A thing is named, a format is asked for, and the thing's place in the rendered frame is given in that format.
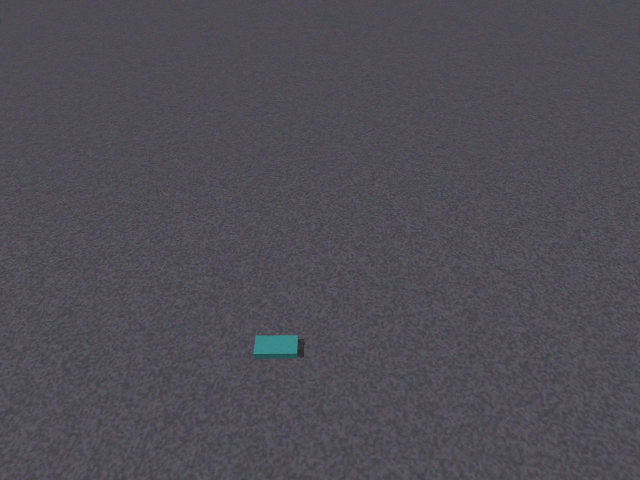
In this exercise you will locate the small box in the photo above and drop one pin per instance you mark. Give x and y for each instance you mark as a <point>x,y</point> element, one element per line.
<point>276,346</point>

